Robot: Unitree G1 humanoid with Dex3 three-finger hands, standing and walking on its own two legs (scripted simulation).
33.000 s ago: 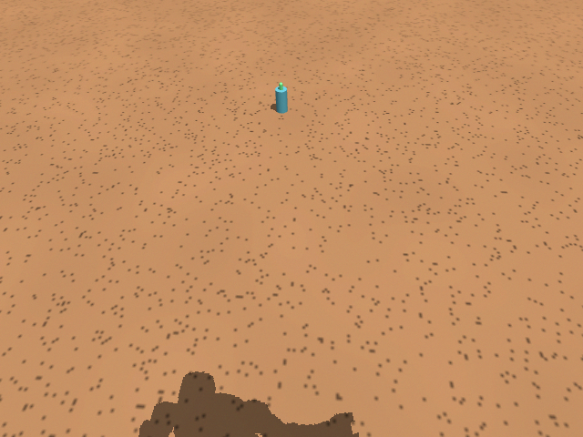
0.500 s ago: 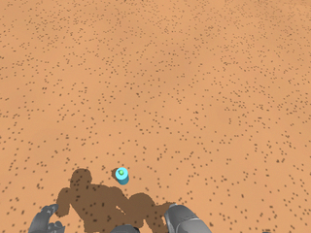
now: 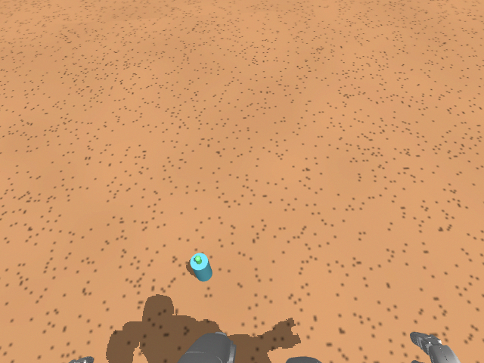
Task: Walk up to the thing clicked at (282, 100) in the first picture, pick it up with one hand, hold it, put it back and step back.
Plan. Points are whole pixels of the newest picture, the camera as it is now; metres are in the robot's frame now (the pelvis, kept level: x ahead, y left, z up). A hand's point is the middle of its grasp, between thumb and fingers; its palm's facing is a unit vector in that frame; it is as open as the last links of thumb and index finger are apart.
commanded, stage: step back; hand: left
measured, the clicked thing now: (201, 266) +0.50 +0.21 -0.68
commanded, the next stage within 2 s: none
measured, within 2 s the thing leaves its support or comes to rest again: neither
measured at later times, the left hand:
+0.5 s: hand out of the picture -0.06 +0.27 -0.15, palm faces +0.04 -0.92 -0.38, open 7.4 cm
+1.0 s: hand out of the picture -0.21 +0.23 -0.16, palm faces +0.08 -0.91 -0.40, open 7.4 cm
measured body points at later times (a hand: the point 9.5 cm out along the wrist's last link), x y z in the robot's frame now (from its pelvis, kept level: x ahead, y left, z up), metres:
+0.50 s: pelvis -0.15 -0.01 +0.00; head -0.09 +0.01 +0.44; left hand -0.06 +0.32 -0.13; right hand -0.01 -0.32 -0.10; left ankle -0.09 +0.12 -0.73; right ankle -0.20 -0.18 -0.66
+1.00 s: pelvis -0.32 -0.05 -0.01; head -0.26 -0.03 +0.43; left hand -0.21 +0.28 -0.13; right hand -0.23 -0.35 -0.13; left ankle -0.32 +0.06 -0.73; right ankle -0.24 -0.17 -0.71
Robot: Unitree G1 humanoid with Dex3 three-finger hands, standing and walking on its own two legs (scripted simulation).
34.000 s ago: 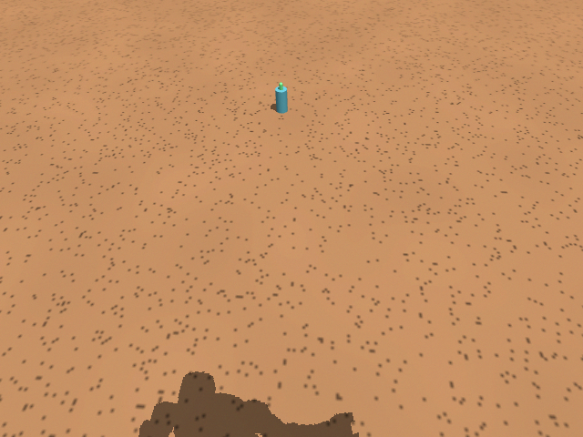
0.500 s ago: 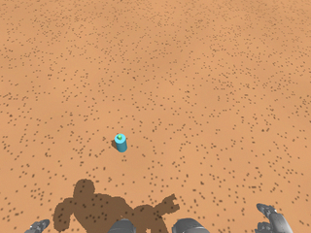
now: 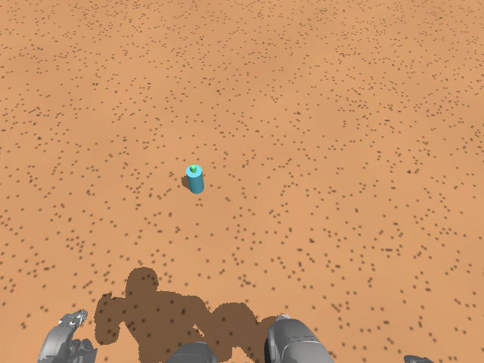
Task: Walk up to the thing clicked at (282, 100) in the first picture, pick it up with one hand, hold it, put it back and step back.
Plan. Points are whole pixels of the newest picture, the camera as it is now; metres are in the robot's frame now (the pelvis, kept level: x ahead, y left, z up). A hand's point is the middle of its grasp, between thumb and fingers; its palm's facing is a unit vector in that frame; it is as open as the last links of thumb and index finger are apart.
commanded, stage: step back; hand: left
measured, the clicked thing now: (195, 177) +0.85 +0.19 -0.66
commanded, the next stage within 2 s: stand in 1.40 s
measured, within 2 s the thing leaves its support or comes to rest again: neither
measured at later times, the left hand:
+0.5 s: hand out of the picture -0.08 +0.23 -0.12, palm faces -0.02 -0.90 -0.44, open 7.4 cm
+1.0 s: hand out of the picture -0.06 +0.21 -0.13, palm faces +0.03 -0.91 -0.41, open 7.4 cm
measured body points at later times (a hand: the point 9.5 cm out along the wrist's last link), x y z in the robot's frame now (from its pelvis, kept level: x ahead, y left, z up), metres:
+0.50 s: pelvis -0.14 -0.04 +0.01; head -0.12 -0.08 +0.46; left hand -0.08 +0.28 -0.09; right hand -0.07 -0.37 -0.12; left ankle -0.12 +0.11 -0.67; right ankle -0.15 -0.15 -0.72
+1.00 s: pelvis -0.13 -0.07 +0.01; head -0.12 -0.08 +0.46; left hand -0.07 +0.25 -0.10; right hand -0.05 -0.38 -0.12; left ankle -0.15 +0.08 -0.69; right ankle -0.09 -0.16 -0.72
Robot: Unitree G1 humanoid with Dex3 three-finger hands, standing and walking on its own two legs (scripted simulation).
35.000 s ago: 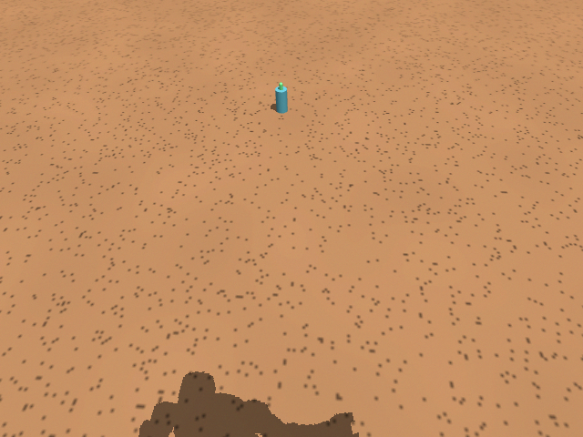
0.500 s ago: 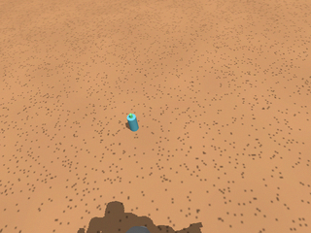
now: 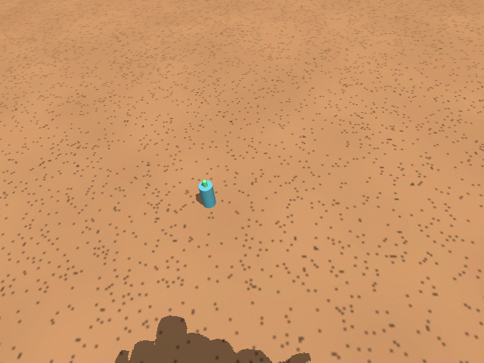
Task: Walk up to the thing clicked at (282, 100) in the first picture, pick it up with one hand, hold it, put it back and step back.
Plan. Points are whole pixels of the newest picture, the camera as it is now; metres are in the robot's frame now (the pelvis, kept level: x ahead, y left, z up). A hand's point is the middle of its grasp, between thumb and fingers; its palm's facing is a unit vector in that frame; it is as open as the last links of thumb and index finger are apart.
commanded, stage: step back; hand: left
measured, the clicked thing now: (206, 192) +0.98 +0.23 -0.67
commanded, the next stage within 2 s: stand in 0.40 s
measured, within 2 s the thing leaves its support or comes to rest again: neither
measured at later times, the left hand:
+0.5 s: hand out of the picture +0.11 +0.30 -0.15, palm faces +0.03 -0.93 -0.37, open 7.4 cm
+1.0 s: hand out of the picture +0.09 +0.29 -0.13, palm faces -0.01 -0.94 -0.35, open 7.4 cm
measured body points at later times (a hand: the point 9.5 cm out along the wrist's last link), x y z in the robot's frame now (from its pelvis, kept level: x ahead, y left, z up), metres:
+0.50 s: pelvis +0.04 +0.03 +0.01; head +0.05 +0.04 +0.45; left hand +0.11 +0.35 -0.12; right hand +0.15 -0.25 -0.12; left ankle +0.05 +0.17 -0.73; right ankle +0.03 -0.10 -0.73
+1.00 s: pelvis +0.02 +0.03 +0.02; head +0.03 +0.03 +0.47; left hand +0.09 +0.34 -0.11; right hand +0.11 -0.27 -0.11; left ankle +0.05 +0.17 -0.73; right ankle +0.03 -0.10 -0.73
